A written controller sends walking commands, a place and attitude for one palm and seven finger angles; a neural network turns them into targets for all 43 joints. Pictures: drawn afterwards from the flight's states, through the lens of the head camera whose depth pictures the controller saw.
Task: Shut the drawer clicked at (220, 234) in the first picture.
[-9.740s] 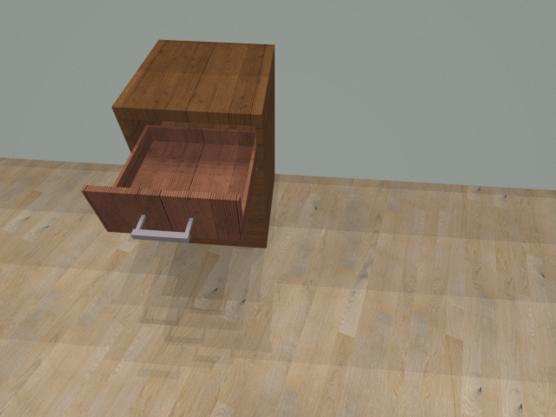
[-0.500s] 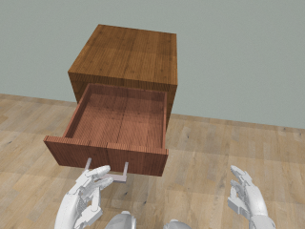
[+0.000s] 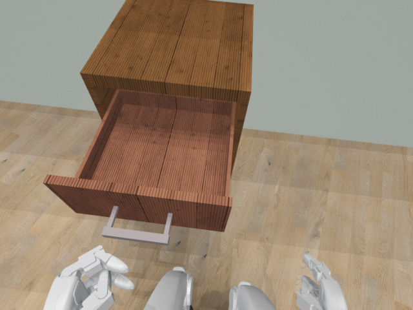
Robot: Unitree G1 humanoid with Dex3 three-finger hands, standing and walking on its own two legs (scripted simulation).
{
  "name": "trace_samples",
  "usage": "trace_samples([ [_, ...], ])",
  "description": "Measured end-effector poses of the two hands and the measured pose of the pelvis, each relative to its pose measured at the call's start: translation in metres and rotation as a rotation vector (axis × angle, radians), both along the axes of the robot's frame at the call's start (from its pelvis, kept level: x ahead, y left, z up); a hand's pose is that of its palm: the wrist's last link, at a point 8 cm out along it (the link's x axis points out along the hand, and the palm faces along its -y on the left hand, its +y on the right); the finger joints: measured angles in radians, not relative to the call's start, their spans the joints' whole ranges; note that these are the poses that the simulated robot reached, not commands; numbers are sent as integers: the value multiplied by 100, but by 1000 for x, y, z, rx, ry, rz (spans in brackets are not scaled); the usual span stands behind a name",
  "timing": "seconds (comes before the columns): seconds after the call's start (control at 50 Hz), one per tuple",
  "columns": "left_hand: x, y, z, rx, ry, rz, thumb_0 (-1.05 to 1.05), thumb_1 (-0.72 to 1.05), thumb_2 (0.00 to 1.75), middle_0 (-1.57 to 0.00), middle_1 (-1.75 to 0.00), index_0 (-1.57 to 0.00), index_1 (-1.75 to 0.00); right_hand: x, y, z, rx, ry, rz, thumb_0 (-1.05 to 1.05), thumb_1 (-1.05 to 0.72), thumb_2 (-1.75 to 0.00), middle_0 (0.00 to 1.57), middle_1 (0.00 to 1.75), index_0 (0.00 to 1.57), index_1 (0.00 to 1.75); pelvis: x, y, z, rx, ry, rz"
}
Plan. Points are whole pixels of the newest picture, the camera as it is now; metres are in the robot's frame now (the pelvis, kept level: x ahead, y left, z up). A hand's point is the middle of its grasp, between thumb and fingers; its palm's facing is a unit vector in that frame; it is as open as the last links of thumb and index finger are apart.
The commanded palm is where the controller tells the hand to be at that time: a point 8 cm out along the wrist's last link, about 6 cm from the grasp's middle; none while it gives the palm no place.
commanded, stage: raise the hand and make a fist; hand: left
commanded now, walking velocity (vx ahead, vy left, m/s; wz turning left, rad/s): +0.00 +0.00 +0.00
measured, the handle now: (139, 225) +0.29 +0.18 -0.09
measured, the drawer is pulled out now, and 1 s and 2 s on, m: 0.29 0.29 0.29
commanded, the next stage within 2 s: bring the fist close to the handle in 1.00 s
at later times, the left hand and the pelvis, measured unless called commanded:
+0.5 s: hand out of the picture +0.13 +0.11 +0.03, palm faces -0.05 -1.00 +0.08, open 3.2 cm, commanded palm +0.09 +0.18 +0.01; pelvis -0.01 +0.00 -0.02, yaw +1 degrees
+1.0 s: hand out of the picture +0.13 +0.13 +0.01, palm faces +0.00 -1.00 +0.04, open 3.2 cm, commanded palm +0.08 +0.18 +0.01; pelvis -0.01 +0.01 -0.03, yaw +0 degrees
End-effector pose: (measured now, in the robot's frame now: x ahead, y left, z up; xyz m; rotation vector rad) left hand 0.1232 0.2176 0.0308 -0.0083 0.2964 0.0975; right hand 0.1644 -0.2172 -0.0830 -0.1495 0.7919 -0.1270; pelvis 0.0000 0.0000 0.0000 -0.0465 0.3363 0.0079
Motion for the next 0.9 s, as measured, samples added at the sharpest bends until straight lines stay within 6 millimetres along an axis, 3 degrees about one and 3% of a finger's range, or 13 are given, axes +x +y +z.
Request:
trace_samples([
  [0.08,-13,-2,15,9,-74,12,2,91,90,-100,-117,-100,-118,12,-15,8,-49,-53,21,1,-91,-90,20,30,21,30,2,3,0,-11,8,18],
  [0.22,-3,-40,-17,-64,-166,-197,1,91,90,-115,-132,-114,-133,45,-22,7,-106,-200,67,1,-91,-90,20,30,20,30,-9,2,-26,-11,47,5],
  [0.32,4,-25,-15,-4,-197,-106,2,90,90,-125,-143,-124,-144,57,-5,1,-52,-213,94,1,-91,-90,20,29,20,29,-14,1,-33,-8,39,8],
  [0.4,-4,-22,0,-16,-191,-37,2,90,90,-132,-151,-131,-151,55,15,4,11,-204,119,1,-91,-90,20,29,20,29,-13,3,-25,-11,25,16],
  [0.5,-13,-48,-3,-86,-154,-139,1,91,90,-137,-156,-136,-157,47,27,9,30,-204,133,1,-91,-90,20,30,21,30,-14,4,-21,-13,19,17],
  [0.56,-15,-55,-16,-91,-126,-181,1,90,90,-138,-158,-138,-158,42,24,6,10,-192,132,1,-91,-90,21,30,21,30,-16,3,-25,-13,24,13],
  [0.62,-14,-45,-26,-55,-115,-144,1,90,90,-139,-159,-138,-159,38,18,-1,-13,-166,130,1,-91,-90,21,30,21,30,-17,3,-30,-15,30,12],
  [0.74,-8,-23,-13,-7,-193,-52,2,90,90,-140,-159,-139,-160,32,10,-11,-26,-128,125,1,-91,-90,20,30,21,30,-16,6,-34,-26,40,18],
  [0.82,-2,-35,-5,-51,-212,-116,2,91,90,-140,-160,-139,-160,30,9,-10,-19,-129,100,1,-91,-90,20,30,21,30,-14,9,-31,-27,42,14],
  [0.9,-2,-47,-15,-86,-137,-174,1,91,90,-140,-160,-139,-160,30,9,-5,-23,-124,72,1,-91,-90,20,30,21,30,-11,11,-29,-18,44,5],
])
